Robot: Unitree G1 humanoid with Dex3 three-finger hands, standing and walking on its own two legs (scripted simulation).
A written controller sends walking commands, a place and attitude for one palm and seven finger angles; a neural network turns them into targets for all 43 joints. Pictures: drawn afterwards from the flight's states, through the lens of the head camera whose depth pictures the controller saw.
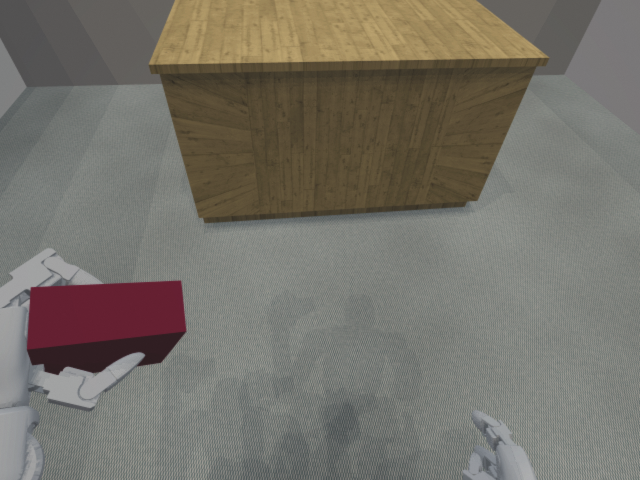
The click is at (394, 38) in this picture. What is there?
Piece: table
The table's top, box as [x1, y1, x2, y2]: [149, 0, 548, 73]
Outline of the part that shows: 149,67 151,73 529,66 545,65 548,57 475,0 175,0 149,62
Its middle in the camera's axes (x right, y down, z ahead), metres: +0.08 -0.82 +1.47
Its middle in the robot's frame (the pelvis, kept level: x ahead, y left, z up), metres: +1.66 +0.01 -0.04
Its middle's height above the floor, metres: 0.74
